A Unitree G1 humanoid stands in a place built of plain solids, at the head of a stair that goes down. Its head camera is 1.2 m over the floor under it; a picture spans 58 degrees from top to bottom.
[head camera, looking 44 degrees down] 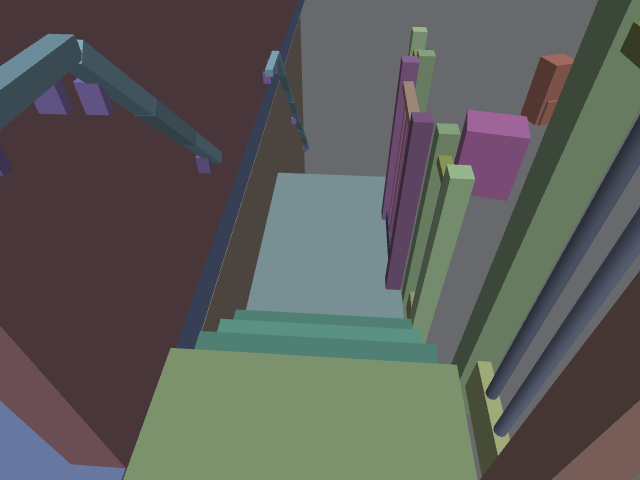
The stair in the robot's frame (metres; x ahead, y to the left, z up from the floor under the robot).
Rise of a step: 0.20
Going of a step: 0.20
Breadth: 0.90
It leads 4 degrees to the right of straight ahead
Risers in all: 4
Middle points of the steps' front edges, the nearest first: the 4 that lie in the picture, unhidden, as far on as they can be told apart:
0.72 0.03 0.00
0.92 0.01 -0.20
1.12 0.00 -0.40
1.33 -0.01 -0.61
